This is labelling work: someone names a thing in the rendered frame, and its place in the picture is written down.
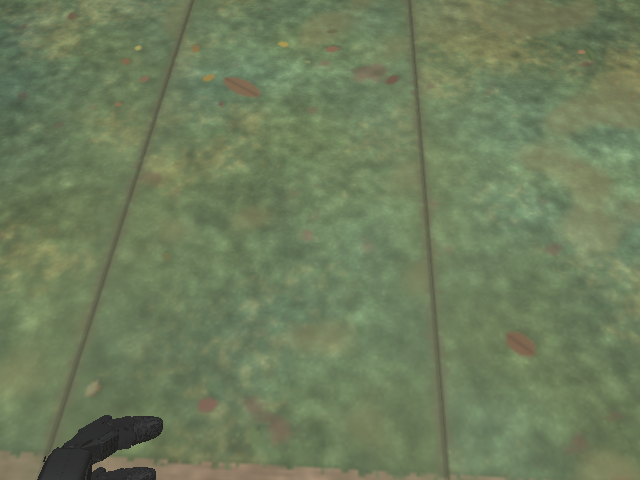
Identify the robot left hand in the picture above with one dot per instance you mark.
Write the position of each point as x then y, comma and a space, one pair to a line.
97, 441

